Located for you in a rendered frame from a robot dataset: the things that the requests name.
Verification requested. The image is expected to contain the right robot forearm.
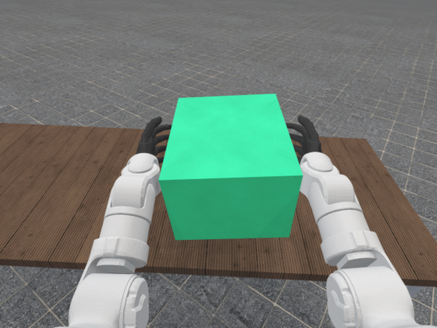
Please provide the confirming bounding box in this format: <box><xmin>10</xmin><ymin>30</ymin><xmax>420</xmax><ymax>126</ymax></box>
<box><xmin>300</xmin><ymin>152</ymin><xmax>414</xmax><ymax>317</ymax></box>

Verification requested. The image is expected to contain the carton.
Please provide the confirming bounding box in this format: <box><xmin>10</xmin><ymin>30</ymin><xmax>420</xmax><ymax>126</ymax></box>
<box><xmin>158</xmin><ymin>94</ymin><xmax>303</xmax><ymax>240</ymax></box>

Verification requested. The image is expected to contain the table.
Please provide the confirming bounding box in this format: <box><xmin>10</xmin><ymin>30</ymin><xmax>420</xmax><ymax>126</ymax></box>
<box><xmin>0</xmin><ymin>123</ymin><xmax>437</xmax><ymax>298</ymax></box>

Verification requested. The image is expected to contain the right robot upper arm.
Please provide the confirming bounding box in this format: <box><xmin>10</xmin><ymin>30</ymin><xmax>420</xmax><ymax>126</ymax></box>
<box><xmin>326</xmin><ymin>266</ymin><xmax>437</xmax><ymax>328</ymax></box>

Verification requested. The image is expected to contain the left robot forearm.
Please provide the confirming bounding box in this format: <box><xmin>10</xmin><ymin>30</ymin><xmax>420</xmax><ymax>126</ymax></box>
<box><xmin>68</xmin><ymin>153</ymin><xmax>161</xmax><ymax>324</ymax></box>

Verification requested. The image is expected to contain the right robot hand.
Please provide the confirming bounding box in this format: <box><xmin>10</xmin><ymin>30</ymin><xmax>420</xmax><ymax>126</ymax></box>
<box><xmin>286</xmin><ymin>115</ymin><xmax>322</xmax><ymax>164</ymax></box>

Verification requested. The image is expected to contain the left robot upper arm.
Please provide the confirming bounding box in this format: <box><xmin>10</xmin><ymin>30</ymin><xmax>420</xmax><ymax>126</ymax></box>
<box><xmin>54</xmin><ymin>273</ymin><xmax>149</xmax><ymax>328</ymax></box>

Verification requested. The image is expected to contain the left robot hand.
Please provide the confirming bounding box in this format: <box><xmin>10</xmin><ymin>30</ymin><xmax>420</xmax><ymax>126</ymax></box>
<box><xmin>136</xmin><ymin>117</ymin><xmax>172</xmax><ymax>164</ymax></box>

